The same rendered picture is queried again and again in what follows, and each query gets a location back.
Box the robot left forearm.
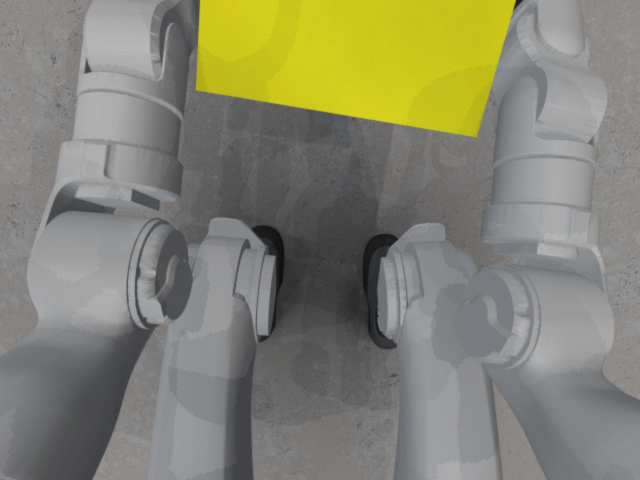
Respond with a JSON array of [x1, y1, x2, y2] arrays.
[[27, 0, 200, 304]]

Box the carton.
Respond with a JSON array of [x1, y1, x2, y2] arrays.
[[196, 0, 516, 137]]

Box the robot right shin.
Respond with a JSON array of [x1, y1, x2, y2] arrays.
[[377, 223, 480, 339]]

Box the robot left upper arm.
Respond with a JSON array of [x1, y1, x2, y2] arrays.
[[0, 211, 193, 480]]

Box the right robot thigh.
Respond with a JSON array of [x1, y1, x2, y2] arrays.
[[377, 241, 503, 480]]

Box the robot right forearm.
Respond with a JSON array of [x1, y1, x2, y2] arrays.
[[480, 0, 611, 307]]

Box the robot right upper arm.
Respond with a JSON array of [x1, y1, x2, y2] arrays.
[[454, 263, 640, 480]]

